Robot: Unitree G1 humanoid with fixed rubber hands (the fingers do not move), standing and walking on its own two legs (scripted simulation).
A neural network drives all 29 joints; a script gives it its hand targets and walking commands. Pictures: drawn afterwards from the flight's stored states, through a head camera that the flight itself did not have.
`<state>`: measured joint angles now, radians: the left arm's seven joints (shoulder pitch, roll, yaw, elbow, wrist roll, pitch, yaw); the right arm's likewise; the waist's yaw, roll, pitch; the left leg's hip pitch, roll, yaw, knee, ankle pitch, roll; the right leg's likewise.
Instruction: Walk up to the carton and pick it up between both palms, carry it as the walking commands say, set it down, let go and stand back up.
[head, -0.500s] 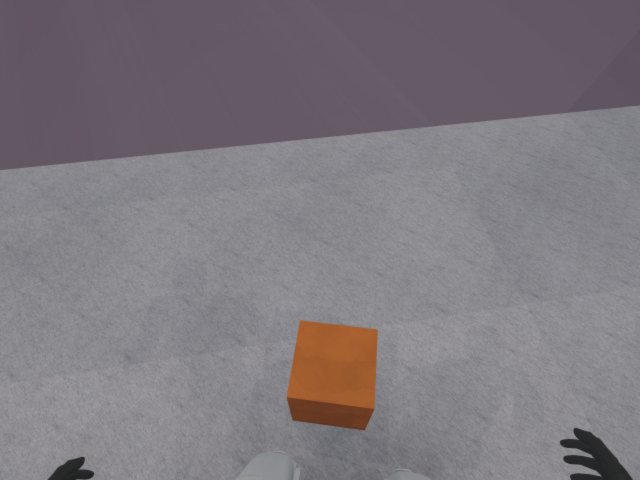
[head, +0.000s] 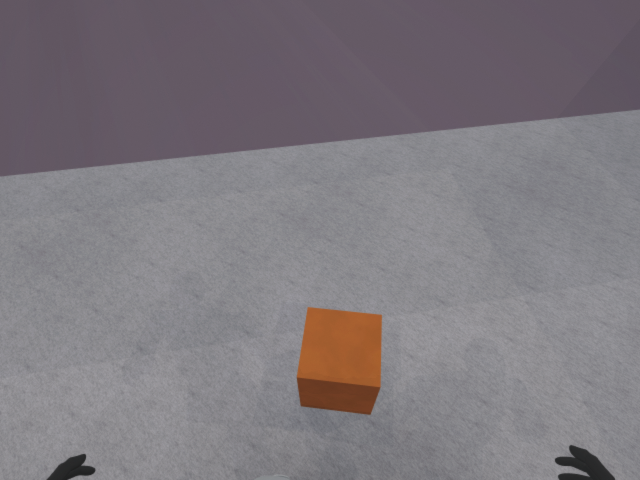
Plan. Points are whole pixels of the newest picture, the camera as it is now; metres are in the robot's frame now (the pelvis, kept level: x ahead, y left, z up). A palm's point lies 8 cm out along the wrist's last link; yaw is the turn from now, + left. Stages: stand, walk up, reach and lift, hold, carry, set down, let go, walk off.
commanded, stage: walk up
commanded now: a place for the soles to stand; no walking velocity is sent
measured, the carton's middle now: (339, 362) +0.51 -0.01 -0.63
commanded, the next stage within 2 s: reach and lift in 1.04 s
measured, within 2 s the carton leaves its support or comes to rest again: neither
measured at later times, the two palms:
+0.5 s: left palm out of the picture +0.08 +0.35 -0.08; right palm out of the picture +0.14 -0.32 -0.08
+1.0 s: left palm out of the picture +0.09 +0.34 -0.07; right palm out of the picture +0.15 -0.32 -0.07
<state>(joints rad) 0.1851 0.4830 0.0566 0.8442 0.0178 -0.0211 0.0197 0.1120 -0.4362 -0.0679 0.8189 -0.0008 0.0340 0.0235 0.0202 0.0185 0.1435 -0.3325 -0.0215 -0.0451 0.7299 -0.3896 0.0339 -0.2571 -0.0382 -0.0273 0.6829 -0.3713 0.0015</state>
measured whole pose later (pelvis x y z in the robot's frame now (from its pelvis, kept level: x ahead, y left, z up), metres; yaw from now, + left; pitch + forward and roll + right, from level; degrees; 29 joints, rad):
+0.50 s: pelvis -0.01 +0.00 +0.00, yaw +0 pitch -3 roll -1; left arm 0.18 0.48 0.06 0.88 0.02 -0.03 0.02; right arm 0.07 -0.43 -0.07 0.88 0.00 0.01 0.04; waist 0.02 0.02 0.10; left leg -0.33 -0.02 -0.04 0.67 -0.29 0.02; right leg -0.26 -0.04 -0.03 0.64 -0.33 0.02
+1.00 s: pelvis +0.00 +0.00 +0.01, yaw +0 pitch -2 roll -1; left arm 0.18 0.47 0.06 0.88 0.02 -0.03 0.02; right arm 0.04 -0.43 -0.07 0.89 0.00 0.01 0.04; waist 0.02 0.02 0.08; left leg -0.33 -0.02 -0.04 0.66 -0.29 0.02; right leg -0.27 -0.04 -0.03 0.64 -0.33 0.02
